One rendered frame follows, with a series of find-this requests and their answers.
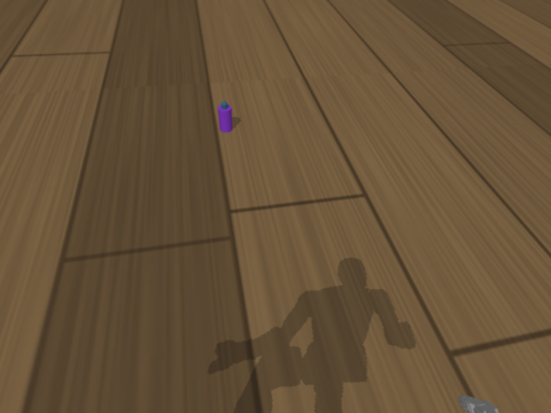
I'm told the right robot hand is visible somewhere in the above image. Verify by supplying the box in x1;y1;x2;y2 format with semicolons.
458;395;498;413

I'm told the bottle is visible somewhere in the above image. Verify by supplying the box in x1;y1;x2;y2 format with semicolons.
218;102;232;133

